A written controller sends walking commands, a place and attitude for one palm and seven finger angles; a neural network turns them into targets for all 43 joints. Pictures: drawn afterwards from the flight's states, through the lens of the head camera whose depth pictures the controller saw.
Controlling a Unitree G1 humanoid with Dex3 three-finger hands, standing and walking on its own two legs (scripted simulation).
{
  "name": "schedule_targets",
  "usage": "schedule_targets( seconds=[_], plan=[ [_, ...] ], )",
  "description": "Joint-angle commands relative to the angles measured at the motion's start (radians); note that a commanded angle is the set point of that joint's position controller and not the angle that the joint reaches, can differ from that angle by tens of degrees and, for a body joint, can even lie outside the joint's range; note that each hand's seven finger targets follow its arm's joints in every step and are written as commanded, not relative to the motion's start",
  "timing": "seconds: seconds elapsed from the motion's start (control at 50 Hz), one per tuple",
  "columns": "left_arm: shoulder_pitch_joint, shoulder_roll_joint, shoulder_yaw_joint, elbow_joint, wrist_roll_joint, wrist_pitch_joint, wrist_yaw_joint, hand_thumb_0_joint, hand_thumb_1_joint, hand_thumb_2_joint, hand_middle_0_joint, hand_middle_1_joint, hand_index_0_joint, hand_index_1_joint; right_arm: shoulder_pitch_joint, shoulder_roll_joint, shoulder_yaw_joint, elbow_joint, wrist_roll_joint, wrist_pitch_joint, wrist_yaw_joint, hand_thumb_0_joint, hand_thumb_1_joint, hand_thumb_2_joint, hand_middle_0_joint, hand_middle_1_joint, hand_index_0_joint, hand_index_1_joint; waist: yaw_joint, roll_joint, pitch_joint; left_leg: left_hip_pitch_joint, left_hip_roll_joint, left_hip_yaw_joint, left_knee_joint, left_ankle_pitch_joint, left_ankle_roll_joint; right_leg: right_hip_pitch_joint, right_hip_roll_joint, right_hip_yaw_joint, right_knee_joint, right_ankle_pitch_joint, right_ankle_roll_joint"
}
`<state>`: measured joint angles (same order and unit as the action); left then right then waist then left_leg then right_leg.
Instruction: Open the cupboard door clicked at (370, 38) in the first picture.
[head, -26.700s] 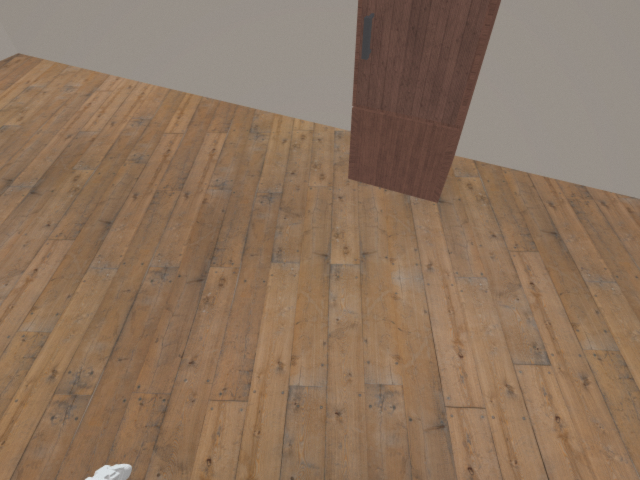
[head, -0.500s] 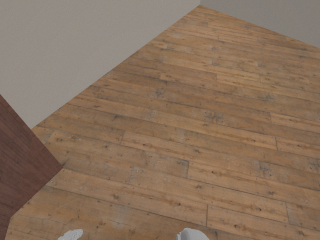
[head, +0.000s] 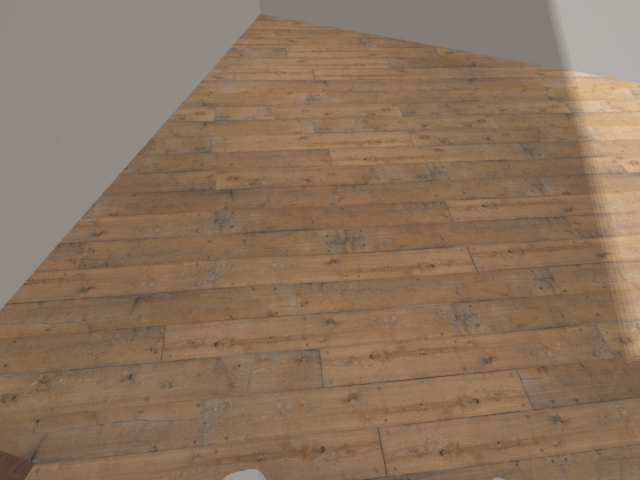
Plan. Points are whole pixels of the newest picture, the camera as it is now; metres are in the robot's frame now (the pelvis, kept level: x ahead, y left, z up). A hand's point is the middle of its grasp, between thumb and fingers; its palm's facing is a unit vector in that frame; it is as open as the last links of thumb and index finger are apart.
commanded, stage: walk to a spot facing it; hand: left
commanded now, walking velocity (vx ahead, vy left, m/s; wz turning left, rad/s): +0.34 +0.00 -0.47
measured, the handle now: out of the picture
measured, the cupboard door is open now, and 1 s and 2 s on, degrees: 42 42 42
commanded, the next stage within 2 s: turn to face it in 0.84 s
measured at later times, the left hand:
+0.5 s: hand (292, 306) +0.41 +0.07 -0.15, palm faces -0.27 -0.94 -0.22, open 7.3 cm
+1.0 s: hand (297, 276) +0.48 +0.07 -0.17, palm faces -0.23 -0.96 -0.16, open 7.4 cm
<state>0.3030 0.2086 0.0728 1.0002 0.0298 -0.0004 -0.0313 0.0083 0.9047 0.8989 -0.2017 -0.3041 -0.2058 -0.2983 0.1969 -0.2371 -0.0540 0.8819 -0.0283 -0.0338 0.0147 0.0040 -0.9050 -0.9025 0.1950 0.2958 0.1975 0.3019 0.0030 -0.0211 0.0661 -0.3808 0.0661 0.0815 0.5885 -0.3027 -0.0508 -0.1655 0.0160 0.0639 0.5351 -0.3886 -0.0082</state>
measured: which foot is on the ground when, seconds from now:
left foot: down 0.00-0.40, up 0.42-0.84, down 0.86-1.00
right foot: down 0.00-0.00, up 0.02-0.38, down 0.40-0.86, up 0.88-1.00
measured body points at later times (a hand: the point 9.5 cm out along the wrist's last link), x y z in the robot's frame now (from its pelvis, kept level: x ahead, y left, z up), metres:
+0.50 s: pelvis +0.21 -0.07 -0.01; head +0.26 -0.10 +0.44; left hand +0.42 +0.12 -0.13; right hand +0.07 -0.27 -0.16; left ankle +0.12 +0.10 -0.64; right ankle +0.23 -0.15 -0.73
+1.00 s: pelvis +0.46 -0.11 +0.00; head +0.49 -0.10 +0.45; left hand +0.50 +0.12 -0.16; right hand +0.48 -0.35 -0.13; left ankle +0.51 -0.02 -0.73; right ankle +0.36 -0.20 -0.64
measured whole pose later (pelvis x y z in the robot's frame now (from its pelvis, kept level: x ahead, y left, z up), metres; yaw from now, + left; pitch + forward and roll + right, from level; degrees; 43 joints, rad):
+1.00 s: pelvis +0.46 -0.11 +0.00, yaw -18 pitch +0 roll +0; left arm 0.31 0.17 0.06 1.11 0.02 -0.01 -0.01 0.01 0.91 0.90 -0.20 -0.30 -0.20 -0.30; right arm 0.16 -0.16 -0.03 0.98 -0.04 -0.07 -0.01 0.00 -0.91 -0.90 0.20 0.30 0.20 0.30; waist 0.03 -0.03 0.07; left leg -0.28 0.04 0.16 0.54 -0.26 0.03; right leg -0.44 -0.05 -0.04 1.20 -0.38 -0.01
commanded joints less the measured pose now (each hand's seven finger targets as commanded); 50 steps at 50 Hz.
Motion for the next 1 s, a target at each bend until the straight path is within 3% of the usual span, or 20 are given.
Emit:
schedule_targets(
  seconds=[0.0, 0.02, 0.06, 0.12, 0.28, 0.32, 0.34, 0.36, 0.38, 0.4, 0.44, 0.5, 0.54, 0.72, 0.78, 0.8, 0.82, 0.84, 0.9, 0.98],
  plan=[
    [-0.168, 0.08, 0.02, -0.167, -0.01, -0.038, -0.007, 0.0, 0.9, 0.9, -0.2, -0.3, -0.2, -0.3, 0.41, -0.264, -0.052, 0.054, -0.023, -0.03, -0.046, 0.0, -0.9, -0.9, 0.2, 0.3, 0.2, 0.3, -0.166, 0.287, -0.14, 0.508, 0.48, -0.661, -0.387, -0.283, 0.222, -0.587, -0.001, -0.012, 0.635, -0.197, -0.031],
    [-0.218, 0.081, 0.022, -0.16, -0.001, -0.043, -0.009, 0.0, 0.9, 0.9, -0.2, -0.3, -0.2, -0.3, 0.348, -0.228, -0.043, 0.04, -0.022, -0.031, -0.043, 0.0, -0.9, -0.9, 0.2, 0.3, 0.2, 0.3, -0.135, 0.187, -0.043, 0.382, 0.454, -0.608, -0.394, -0.259, 0.224, -0.619, -0.05, -0.008, 0.751, -0.111, -0.032],
    [-0.201, 0.06, 0.023, -0.13, 0.005, -0.036, -0.024, 0.0, 0.9, 0.9, -0.2, -0.3, -0.2, -0.3, 0.224, -0.133, -0.015, 0.014, -0.016, -0.042, -0.042, 0.0, -0.9, -0.9, 0.2, 0.3, 0.2, 0.3, -0.057, 0.151, 0.038, 0.249, 0.359, -0.373, -0.408, -0.085, 0.167, -0.59, -0.116, -0.021, 0.771, 0.059, -0.013],
    [-0.181, 0.02, 0.004, -0.114, 0.003, -0.016, -0.035, 0.0, 0.9, 0.9, -0.2, -0.3, -0.2, -0.3, 0.246, -0.097, -0.002, 0.051, -0.007, -0.058, -0.047, 0.0, -0.9, -0.9, 0.2, 0.3, 0.2, 0.3, -0.035, 0.17, -0.046, 0.35, 0.271, -0.087, -0.348, 0.319, 0.135, -0.545, -0.116, -0.077, 0.625, 0.121, 0.007],
    [-0.34, 0.014, -0.009, -0.152, 0.001, -0.015, -0.031, 0.0, 0.9, 0.9, -0.2, -0.3, -0.2, -0.3, 0.309, -0.089, -0.002, 0.116, -0.015, -0.035, -0.033, 0.0, -0.9, -0.9, 0.2, 0.3, 0.2, 0.3, -0.062, 0.165, 0.004, 0.307, 0.273, 0.085, -0.324, 0.393, 0.128, -0.32, -0.063, -0.199, 0.162, 0.163, -0.024],
    [-0.26, 0.035, -0.001, -0.127, 0.001, -0.019, -0.027, 0.0, 0.9, 0.9, -0.2, -0.3, -0.2, -0.3, 0.288, -0.106, -0.001, 0.123, -0.01, -0.029, -0.033, 0.0, -0.9, -0.9, 0.2, 0.3, 0.2, 0.3, -0.009, 0.145, -0.033, 0.293, 0.265, 0.118, -0.208, 0.553, 0.114, -0.156, -0.021, -0.235, 0.103, 0.157, -0.049],
    [-0.134, 0.061, 0.009, -0.085, 0.001, -0.025, -0.021, 0.0, 0.9, 0.9, -0.2, -0.3, -0.2, -0.3, 0.263, -0.112, 0.0, 0.122, -0.004, -0.027, -0.033, 0.0, -0.9, -0.9, 0.2, 0.3, 0.2, 0.3, 0.056, 0.115, -0.085, 0.235, 0.233, 0.15, -0.053, 0.61, 0.091, 0.032, 0.007, -0.245, 0.05, 0.182, -0.067],
    [0.041, 0.131, 0.031, -0.032, 0.005, -0.038, -0.009, 0.0, 0.9, 0.9, -0.2, -0.3, -0.2, -0.3, 0.232, -0.094, 0.005, 0.112, 0.01, -0.03, -0.024, 0.0, -0.9, -0.9, 0.2, 0.3, 0.2, 0.3, 0.139, 0.016, -0.177, 0.036, 0.183, 0.185, 0.187, 0.535, 0.054, 0.344, -0.068, -0.137, 0.022, 0.149, -0.116],
    [0.213, 0.257, 0.069, 0.005, 0.003, -0.042, 0.013, 0.0, 0.9, 0.9, -0.2, -0.3, -0.2, -0.3, 0.213, -0.025, 0.015, 0.065, 0.029, -0.034, -0.02, 0.0, -0.9, -0.9, 0.2, 0.3, 0.2, 0.3, 0.2, -0.259, -0.295, -0.26, 0.013, 0.199, 0.567, -0.157, 0.007, 0.574, -0.388, 0.355, -0.106, 0.161, -0.242],
    [0.196, 0.298, 0.066, 0.012, -0.025, -0.036, 0.022, 0.0, 0.9, 0.9, -0.2, -0.3, -0.2, -0.3, 0.121, -0.04, 0.001, 0.038, 0.027, -0.03, -0.025, 0.0, -0.9, -0.9, 0.2, 0.3, 0.2, 0.3, 0.181, -0.203, -0.217, -0.377, 0.014, 0.026, 0.753, -0.33, 0.016, 0.471, -0.482, 0.495, -0.245, 0.225, -0.295],
    [0.009, 0.18, 0.033, -0.037, -0.024, -0.038, 0.033, 0.0, 0.9, 0.9, -0.2, -0.3, -0.2, -0.3, 0.093, -0.041, -0.01, 0.064, 0.015, -0.022, -0.029, 0.0, -0.9, -0.9, 0.2, 0.3, 0.2, 0.3, 0.076, -0.154, -0.083, -0.344, 0.106, -0.072, 0.747, -0.112, 0.016, 0.186, -0.393, 0.311, -0.274, 0.176, -0.228],
    [-0.095, 0.098, 0.009, -0.051, -0.013, -0.06, 0.036, 0.0, 0.9, 0.9, -0.2, -0.3, -0.2, -0.3, 0.19, 0.011, -0.003, 0.132, -0.001, 0.006, -0.022, 0.0, -0.9, -0.9, 0.2, 0.3, 0.2, 0.3, -0.025, -0.085, -0.075, -0.156, 0.11, -0.038, 0.525, -0.037, 0.0, -0.004, -0.278, 0.075, -0.305, 0.317, -0.182],
    [-0.081, 0.089, 0.009, -0.029, -0.013, -0.071, 0.031, 0.0, 0.9, 0.9, -0.2, -0.3, -0.2, -0.3, 0.189, 0.029, -0.002, 0.138, -0.001, 0.015, -0.015, 0.0, -0.9, -0.9, 0.2, 0.3, 0.2, 0.3, -0.038, -0.071, -0.065, -0.132, 0.092, -0.014, 0.419, 0.006, -0.007, -0.02, -0.246, 0.037, -0.322, 0.321, -0.183],
    [0.062, 0.102, 0.001, 0.064, -0.014, -0.089, 0.035, 0.0, 0.9, 0.9, -0.2, -0.3, -0.2, -0.3, -0.113, 0.018, -0.004, 0.042, 0.008, -0.013, 0.011, 0.0, -0.9, -0.9, 0.2, 0.3, 0.2, 0.3, 0.021, -0.082, 0.014, -0.171, 0.025, 0.02, 0.09, 0.083, 0.03, 0.173, -0.26, 0.033, -0.273, 0.597, -0.165],
    [0.045, 0.108, 0.0, 0.071, -0.016, -0.088, 0.04, 0.0, 0.9, 0.9, -0.2, -0.3, -0.2, -0.3, 0.014, -0.022, -0.011, 0.09, 0.002, -0.023, -0.004, 0.0, -0.9, -0.9, 0.2, 0.3, 0.2, 0.3, -0.062, -0.038, -0.045, 0.11, -0.04, 0.063, -0.059, 0.126, 0.063, 0.122, -0.214, -0.032, -0.064, 0.824, -0.12],
    [0.032, 0.101, -0.002, 0.058, -0.021, -0.087, 0.039, 0.0, 0.9, 0.9, -0.2, -0.3, -0.2, -0.3, 0.167, -0.068, -0.023, 0.135, -0.005, -0.029, -0.014, 0.0, -0.9, -0.9, 0.2, 0.3, 0.2, 0.3, -0.129, 0.02, -0.125, 0.365, 0.003, 0.004, -0.091, 0.21, 0.1, -0.025, -0.173, -0.067, 0.136, 0.754, -0.084],
    [0.072, 0.06, -0.006, 0.036, -0.029, -0.083, 0.033, 0.0, 0.9, 0.9, -0.2, -0.3, -0.2, -0.3, 0.312, -0.18, -0.047, 0.166, -0.025, -0.034, -0.026, 0.0, -0.9, -0.9, 0.2, 0.3, 0.2, 0.3, -0.16, 0.214, -0.262, 0.629, 0.276, -0.346, -0.109, 0.278, 0.218, -0.282, -0.045, -0.148, 0.448, 0.356, -0.03],
    [0.039, 0.045, -0.015, 0.002, -0.028, -0.092, 0.029, 0.0, 0.9, 0.9, -0.2, -0.3, -0.2, -0.3, 0.374, -0.221, -0.049, 0.173, -0.015, -0.02, -0.031, 0.0, -0.9, -0.9, 0.2, 0.3, 0.2, 0.3, -0.158, 0.262, -0.282, 0.637, 0.446, -0.551, -0.227, 0.368, 0.32, -0.4, 0.019, -0.111, 0.721, -0.171, -0.032],
    [-0.06, 0.038, -0.006, 0.005, -0.012, -0.065, 0.022, 0.0, 0.9, 0.9, -0.2, -0.3, -0.2, -0.3, 0.161, -0.096, -0.017, 0.111, -0.009, -0.031, -0.041, 0.0, -0.9, -0.9, 0.2, 0.3, 0.2, 0.3, -0.07, 0.122, -0.038, 0.269, 0.373, -0.355, -0.337, 0.185, 0.245, -0.485, -0.108, -0.021, 0.833, -0.005, -0.013],
    [0.007, -0.029, -0.021, 0.027, -0.007, -0.028, 0.014, 0.0, 0.9, 0.9, -0.2, -0.3, -0.2, -0.3, 0.093, -0.057, 0.006, 0.123, 0.003, -0.042, -0.044, 0.0, -0.9, -0.9, 0.2, 0.3, 0.2, 0.3, 0.015, 0.136, -0.028, 0.108, 0.212, -0.066, -0.329, 0.506, 0.186, -0.267, -0.132, -0.098, 0.45, 0.076, 0.027]
  ],
)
